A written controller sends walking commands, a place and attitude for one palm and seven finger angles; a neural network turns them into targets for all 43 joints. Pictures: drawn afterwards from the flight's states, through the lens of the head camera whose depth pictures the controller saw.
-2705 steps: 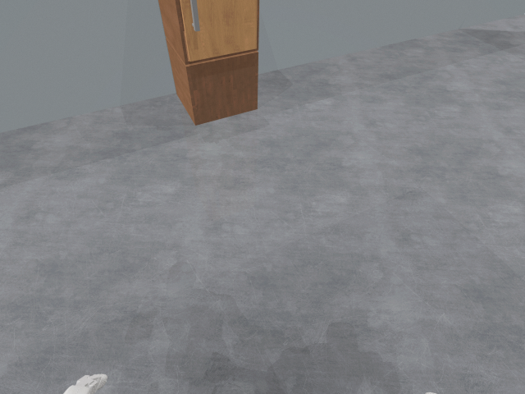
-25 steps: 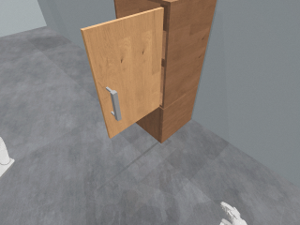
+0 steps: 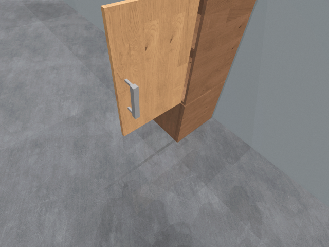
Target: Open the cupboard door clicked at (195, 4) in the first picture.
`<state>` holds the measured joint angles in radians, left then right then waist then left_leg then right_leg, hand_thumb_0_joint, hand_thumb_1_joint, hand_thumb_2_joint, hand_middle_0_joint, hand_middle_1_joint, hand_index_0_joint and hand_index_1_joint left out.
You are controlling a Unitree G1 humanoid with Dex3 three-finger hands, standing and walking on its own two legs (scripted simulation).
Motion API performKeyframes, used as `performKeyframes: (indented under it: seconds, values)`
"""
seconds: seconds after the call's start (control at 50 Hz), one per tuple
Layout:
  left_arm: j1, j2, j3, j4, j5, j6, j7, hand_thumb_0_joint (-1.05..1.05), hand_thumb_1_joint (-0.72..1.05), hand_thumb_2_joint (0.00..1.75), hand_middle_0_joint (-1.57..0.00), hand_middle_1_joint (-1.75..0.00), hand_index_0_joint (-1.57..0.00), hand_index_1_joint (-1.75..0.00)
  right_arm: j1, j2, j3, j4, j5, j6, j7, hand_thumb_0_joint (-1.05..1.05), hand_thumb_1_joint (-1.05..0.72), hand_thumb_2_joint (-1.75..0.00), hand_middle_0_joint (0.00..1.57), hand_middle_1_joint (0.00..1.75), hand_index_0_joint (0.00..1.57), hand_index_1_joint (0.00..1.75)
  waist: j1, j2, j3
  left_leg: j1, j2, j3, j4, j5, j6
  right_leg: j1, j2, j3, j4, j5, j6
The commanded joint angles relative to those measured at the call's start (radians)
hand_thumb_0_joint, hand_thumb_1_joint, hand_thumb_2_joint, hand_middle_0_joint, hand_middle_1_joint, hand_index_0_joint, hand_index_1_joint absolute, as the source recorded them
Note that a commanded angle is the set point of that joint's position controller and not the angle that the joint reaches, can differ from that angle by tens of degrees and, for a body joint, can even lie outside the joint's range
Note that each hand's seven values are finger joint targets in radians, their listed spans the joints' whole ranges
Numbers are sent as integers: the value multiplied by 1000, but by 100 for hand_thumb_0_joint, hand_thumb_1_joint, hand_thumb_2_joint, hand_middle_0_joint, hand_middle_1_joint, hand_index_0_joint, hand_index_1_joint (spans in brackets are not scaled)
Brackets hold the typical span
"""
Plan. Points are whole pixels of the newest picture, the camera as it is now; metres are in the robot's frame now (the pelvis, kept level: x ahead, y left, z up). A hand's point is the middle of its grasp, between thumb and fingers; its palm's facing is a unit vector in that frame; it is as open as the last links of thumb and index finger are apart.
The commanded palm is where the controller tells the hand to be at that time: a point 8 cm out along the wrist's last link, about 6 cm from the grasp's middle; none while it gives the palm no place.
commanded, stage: let the arm hang, fingers relaxed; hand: left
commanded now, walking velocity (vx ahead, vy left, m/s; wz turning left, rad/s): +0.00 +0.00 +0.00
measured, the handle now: (131, 99) +0.64 +0.17 -0.09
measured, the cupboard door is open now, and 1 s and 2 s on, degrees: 89 89 89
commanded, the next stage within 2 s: look to check the result in 0.64 s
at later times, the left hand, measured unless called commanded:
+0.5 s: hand out of the picture +0.04 +0.22 -0.17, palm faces -0.03 -0.97 -0.23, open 7.4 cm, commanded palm none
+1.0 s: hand out of the picture +0.04 +0.22 -0.16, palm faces -0.04 -0.97 -0.25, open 7.4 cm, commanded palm none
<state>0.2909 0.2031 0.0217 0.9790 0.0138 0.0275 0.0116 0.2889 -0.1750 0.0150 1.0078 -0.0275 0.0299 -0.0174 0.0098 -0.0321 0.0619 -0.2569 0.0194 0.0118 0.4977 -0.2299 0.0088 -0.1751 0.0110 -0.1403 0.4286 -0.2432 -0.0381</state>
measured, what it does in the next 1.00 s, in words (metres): stands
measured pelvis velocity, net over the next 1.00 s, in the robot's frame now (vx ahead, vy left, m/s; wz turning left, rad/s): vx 0.02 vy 0.02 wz -0.04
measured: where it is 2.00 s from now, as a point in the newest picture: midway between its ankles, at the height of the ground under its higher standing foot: outside the picture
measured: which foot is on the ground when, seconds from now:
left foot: down 0.00-1.00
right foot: down 0.00-1.00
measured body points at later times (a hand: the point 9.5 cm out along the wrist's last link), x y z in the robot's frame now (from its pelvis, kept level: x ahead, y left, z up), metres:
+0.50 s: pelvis +0.01 +0.03 +0.01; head +0.02 +0.02 +0.46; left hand +0.04 +0.27 -0.15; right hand +0.02 -0.21 -0.15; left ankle +0.02 +0.11 -0.74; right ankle -0.01 -0.09 -0.74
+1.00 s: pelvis +0.02 +0.02 +0.01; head +0.04 +0.01 +0.46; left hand +0.05 +0.27 -0.14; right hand +0.03 -0.23 -0.15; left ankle +0.02 +0.11 -0.74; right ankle -0.01 -0.09 -0.74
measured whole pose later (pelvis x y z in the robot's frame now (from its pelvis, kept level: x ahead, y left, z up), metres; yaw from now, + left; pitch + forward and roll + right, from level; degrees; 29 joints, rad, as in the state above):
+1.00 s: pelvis +0.02 +0.02 +0.01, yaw -2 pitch -1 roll +0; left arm 0.21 0.22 0.01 1.16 0.01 -0.01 0.02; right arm 0.20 -0.22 0.00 1.16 -0.02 -0.01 -0.02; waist 0.00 0.01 0.05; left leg -0.13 -0.03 0.07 0.33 -0.18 0.04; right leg -0.11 -0.03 -0.08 0.35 -0.23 0.00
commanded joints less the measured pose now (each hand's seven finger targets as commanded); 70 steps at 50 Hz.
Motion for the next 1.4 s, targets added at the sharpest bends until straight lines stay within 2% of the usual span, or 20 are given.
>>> performKeyframes:
  seconds: [0.0, 0.02, 0.16, 0.18, 0.2, 0.26, 0.36, 0.5, 0.56, 0.76, 0.78, 0.88, 0.92, 0.98, 1.02, 1.1, 1.18, 1.22, 1.28, 1.38]
  values:
    - [-3, 107, 14, 10, -6, -41, 6, 0, 90, 90, -20, -30, -20, -30, -7, -130, -26, -22, 6, -43, -14, 0, -90, -90, 20, 30, 20, 30, -3, 108, -69, 2, 104, -115, -173, 104, 32, 83, -119, 142, -93, 80, -10]
    - [-3, 108, 12, 29, -6, -42, 6, 0, 90, 90, -20, -30, -20, -30, -6, -133, -28, -8, 7, -44, -14, 0, -90, -90, 20, 30, 20, 30, -4, 81, -63, 16, 101, -112, -179, 103, 32, 74, -123, 142, -98, 78, -10]
    - [-6, 109, 4, 105, -4, -46, 12, 0, 90, 90, -20, -30, -20, -30, 2, -142, -29, 60, 8, -47, -15, 0, -90, -90, 20, 30, 20, 30, -12, 5, -22, 61, 97, -97, -211, 102, 33, 32, -129, 153, -114, 65, -4]
    - [0, 109, 5, 111, -4, -47, 13, 0, 90, 90, -20, -30, -20, -30, 0, -145, -30, 66, 9, -48, -14, 0, -90, -90, 20, 30, 20, 30, -8, 25, -31, 69, 97, -91, -210, 119, 34, 35, -130, 154, -111, 69, -4]
    - [-3, 108, 4, 117, -4, -46, 14, 0, 90, 90, -20, -30, -20, -30, 0, -138, -28, 74, 8, -49, -14, 0, -90, -90, 20, 30, 20, 30, -10, 11, -26, 70, 99, -94, -216, 117, 34, 33, -130, 154, -110, 65, -2]
    - [-11, 113, 5, 127, -3, -44, 15, 0, 90, 90, -20, -30, -20, -30, -9, -146, -28, 89, 7, -50, -14, 0, -90, -90, 20, 30, 20, 30, -9, 22, -2, 67, 98, -93, -229, 114, 33, 24, -132, 153, -110, 60, 2]
    - [-17, 126, 7, 133, -3, -49, 17, 0, 90, 90, -20, -30, -20, -30, -20, -148, -29, 104, 8, -55, -14, 0, -90, -90, 20, 30, 20, 30, -8, 23, -28, 93, 94, -86, -222, 174, 34, 41, -136, 160, -108, 98, 3]
    - [-31, 134, 8, 138, -2, -49, 17, 0, 90, 90, -20, -30, -20, -30, -34, -152, -30, 115, 8, -54, -13, 0, -90, -90, 20, 30, 20, 30, -11, 49, 0, 87, 90, -80, -230, 152, 30, 35, -139, 162, -121, 92, 2]
    - [-35, 137, 9, 138, -3, -50, 16, 0, 90, 90, -20, -30, -20, -30, -36, -160, -32, 115, 7, -55, -13, 0, -90, -90, 20, 30, 20, 30, -12, 56, -14, 96, 90, -81, -233, 155, 29, 42, -139, 162, -123, 92, 2]
    - [-44, 149, 9, 142, -4, -52, 14, 0, 90, 90, -20, -30, -20, -30, -50, -174, -35, 116, 9, -55, -14, 0, -90, -90, 20, 30, 20, 30, -14, 47, -34, 124, 93, -82, -229, 168, 30, 44, -141, 166, -133, 104, -1]
    - [-44, 152, 10, 140, -3, -54, 15, 0, 90, 90, -20, -30, -20, -30, -49, -176, -35, 112, 11, -55, -14, 0, -90, -90, 20, 30, 20, 30, -12, 31, -26, 119, 94, -77, -227, 165, 32, 43, -141, 163, -139, 104, -1]
    - [-45, 156, 9, 139, -4, -55, 15, 0, 90, 90, -20, -30, -20, -30, -60, -186, -36, 112, 12, -54, -14, 0, -90, -90, 20, 30, 20, 30, -12, 33, -21, 125, 95, -75, -224, 172, 32, 40, -140, 168, -143, 110, -2]
    - [-54, 164, 8, 140, -4, -55, 15, 0, 90, 90, -20, -30, -20, -30, -63, -188, -35, 117, 10, -55, -13, 0, -90, -90, 20, 30, 20, 30, -15, 49, -36, 131, 96, -78, -225, 196, 30, 52, -144, 169, -137, 130, -3]
    - [-55, 172, 10, 137, -4, -58, 15, 0, 90, 90, -20, -30, -20, -30, -72, -199, -37, 111, 13, -57, -14, 0, -90, -90, 20, 30, 20, 30, -12, 24, -58, 153, 100, -74, -214, 235, 32, 60, -145, 164, -136, 167, -3]
    - [-65, 176, 9, 137, -4, -59, 16, 0, 90, 90, -20, -30, -20, -30, -75, -202, -38, 113, 11, -57, -14, 0, -90, -90, 20, 30, 20, 30, -16, 32, -64, 156, 100, -75, -215, 245, 30, 67, -146, 169, -135, 179, -3]
    - [-74, 182, 10, 136, -3, -59, 16, 0, 90, 90, -20, -30, -20, -30, -91, -208, -38, 112, 11, -56, -14, 0, -90, -90, 20, 30, 20, 30, -16, 32, -38, 154, 101, -74, -218, 246, 28, 55, -148, 168, -141, 186, -3]
    - [-76, 192, 12, 131, -3, -63, 16, 0, 90, 90, -20, -30, -20, -30, -100, -220, -40, 106, 12, -57, -13, 0, -90, -90, 20, 30, 20, 30, -15, 24, -72, 176, 102, -73, -210, 271, 29, 71, -147, 172, -142, 221, -5]
    - [-90, 197, 13, 131, -4, -62, 16, 0, 90, 90, -20, -30, -20, -30, -105, -221, -40, 108, 10, -57, -13, 0, -90, -90, 20, 30, 20, 30, -17, 38, -67, 173, 104, -70, -215, 276, 25, 76, -150, 170, -141, 228, -4]
    - [-89, 204, 16, 125, -3, -65, 17, 0, 90, 90, -20, -30, -20, -30, -115, -230, -40, 104, 12, -58, -13, 0, -90, -90, 20, 30, 20, 30, -14, 27, -79, 183, 104, -70, -209, 294, 26, 83, -151, 170, -143, 258, -5]
    - [-99, 214, 17, 121, -3, -67, 16, 0, 90, 90, -20, -30, -20, -30, -126, -234, -41, 101, 11, -55, -11, 0, -90, -90, 20, 30, 20, 30, -13, 24, -60, 176, 103, -65, -214, 270, 23, 80, -154, 173, -158, 267, -5]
